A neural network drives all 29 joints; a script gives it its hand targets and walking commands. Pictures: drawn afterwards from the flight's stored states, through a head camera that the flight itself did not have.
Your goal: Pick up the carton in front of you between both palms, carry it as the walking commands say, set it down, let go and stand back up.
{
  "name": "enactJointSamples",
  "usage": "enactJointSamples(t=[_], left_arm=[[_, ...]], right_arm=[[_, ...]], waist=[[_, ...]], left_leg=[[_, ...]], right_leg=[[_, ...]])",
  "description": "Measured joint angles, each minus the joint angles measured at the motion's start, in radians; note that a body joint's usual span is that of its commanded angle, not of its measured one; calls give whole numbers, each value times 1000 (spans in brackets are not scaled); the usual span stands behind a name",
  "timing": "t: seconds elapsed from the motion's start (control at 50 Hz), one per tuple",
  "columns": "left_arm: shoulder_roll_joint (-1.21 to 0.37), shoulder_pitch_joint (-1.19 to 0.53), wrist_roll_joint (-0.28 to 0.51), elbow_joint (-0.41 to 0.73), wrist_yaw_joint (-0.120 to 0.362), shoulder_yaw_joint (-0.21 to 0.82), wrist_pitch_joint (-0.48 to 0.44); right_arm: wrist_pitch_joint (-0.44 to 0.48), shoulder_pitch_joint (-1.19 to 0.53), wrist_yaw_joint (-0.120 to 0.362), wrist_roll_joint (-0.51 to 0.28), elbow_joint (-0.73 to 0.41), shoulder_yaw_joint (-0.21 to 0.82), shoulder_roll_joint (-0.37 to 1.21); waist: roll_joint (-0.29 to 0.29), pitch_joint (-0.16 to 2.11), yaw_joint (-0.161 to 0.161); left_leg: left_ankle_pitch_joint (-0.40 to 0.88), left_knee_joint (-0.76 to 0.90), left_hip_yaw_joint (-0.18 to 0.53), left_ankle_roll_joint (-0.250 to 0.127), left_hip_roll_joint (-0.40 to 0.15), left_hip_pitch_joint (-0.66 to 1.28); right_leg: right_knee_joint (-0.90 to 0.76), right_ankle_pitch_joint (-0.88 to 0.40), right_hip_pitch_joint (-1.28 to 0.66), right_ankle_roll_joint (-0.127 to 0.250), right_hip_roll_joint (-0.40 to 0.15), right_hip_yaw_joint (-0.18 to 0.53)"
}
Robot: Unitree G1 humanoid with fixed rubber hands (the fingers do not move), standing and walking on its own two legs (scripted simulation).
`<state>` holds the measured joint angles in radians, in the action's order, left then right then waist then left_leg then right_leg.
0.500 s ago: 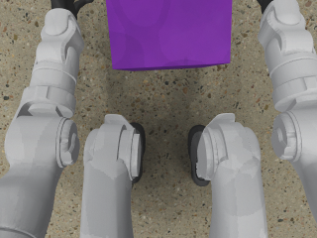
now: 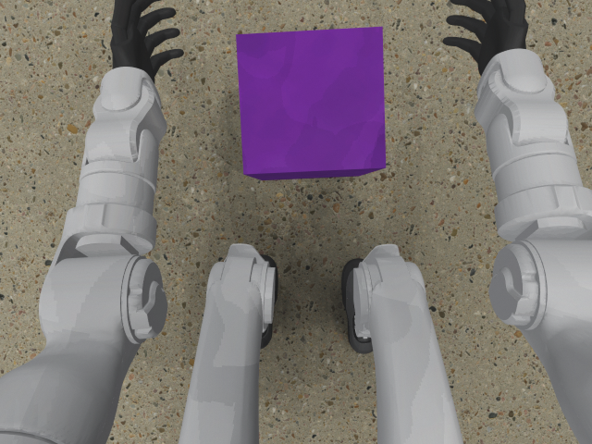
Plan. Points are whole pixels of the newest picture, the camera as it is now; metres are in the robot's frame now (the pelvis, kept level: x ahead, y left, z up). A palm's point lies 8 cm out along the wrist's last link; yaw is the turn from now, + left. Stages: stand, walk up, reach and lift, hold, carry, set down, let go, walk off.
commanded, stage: set down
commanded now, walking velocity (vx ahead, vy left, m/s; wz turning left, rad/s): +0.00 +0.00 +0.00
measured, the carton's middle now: (309, 119) +0.51 +0.00 -0.37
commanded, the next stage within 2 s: let go in 0.42 s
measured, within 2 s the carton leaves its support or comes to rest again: neither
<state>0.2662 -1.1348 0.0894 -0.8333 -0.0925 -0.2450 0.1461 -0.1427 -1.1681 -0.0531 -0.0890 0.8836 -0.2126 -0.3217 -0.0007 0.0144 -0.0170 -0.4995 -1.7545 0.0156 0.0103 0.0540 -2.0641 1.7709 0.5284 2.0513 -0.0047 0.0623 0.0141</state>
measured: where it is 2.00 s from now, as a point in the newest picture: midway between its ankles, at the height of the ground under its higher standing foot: (309, 319)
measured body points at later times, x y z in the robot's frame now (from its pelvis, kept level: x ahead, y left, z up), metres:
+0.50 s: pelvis +0.03 +0.00 +0.14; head +0.32 +0.00 +0.48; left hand +0.52 +0.21 +0.03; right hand +0.54 -0.20 +0.03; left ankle +0.10 +0.11 -0.46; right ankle +0.09 -0.11 -0.46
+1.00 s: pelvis +0.10 +0.00 +0.25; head +0.27 +0.00 +0.67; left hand +0.39 +0.23 +0.15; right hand +0.40 -0.22 +0.14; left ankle +0.10 +0.11 -0.46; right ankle +0.09 -0.11 -0.46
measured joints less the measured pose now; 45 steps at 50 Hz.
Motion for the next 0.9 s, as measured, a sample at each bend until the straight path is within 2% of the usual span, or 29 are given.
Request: enactJointSamples(t=[0.12, 0.42, 0.52, 0.68, 0.78, 0.9], left_arm=[[-4, 47, -5, 40, 16, -9, 16], [-41, 127, -66, 20, 57, -53, -21], [-52, 165, -106, 22, 72, -58, -32], [-73, 426, -171, 135, 106, -7, -38], [-73, 620, -149, 198, 121, 37, -63], [-75, 797, -117, 218, 130, 82, -110]], right_arm=[[-19, 42, 18, 13, -39, -11, 7], [19, 115, 58, 71, -9, -62, 41], [29, 155, 64, 112, -13, -73, 57], [33, 425, 60, 174, -148, -39, 109], [61, 624, 68, 151, -219, -5, 121], [109, 806, 81, 124, -245, 35, 122]], waist=[[-1, 31, 0], [-3, 90, -1], [-3, 92, -1], [-3, 81, 5], [0, 70, 4], [2, 86, 4]], left_leg=[[25, 127, 3, -1, -1, 92], [125, 486, 18, -2, -4, 359], [159, 595, 22, -3, -7, 448], [187, 768, 25, -9, -11, 671], [192, 867, 25, -14, -12, 847], [194, 961, 27, -18, -11, 1030]], right_leg=[[-126, -27, -90, 0, 0, 8], [-488, -131, -356, 3, -4, 19], [-599, -166, -446, 3, -6, 21], [-776, -196, -670, 5, -9, 27], [-878, -203, -846, 6, -13, 32], [-972, -205, -1030, 6, -18, 35]])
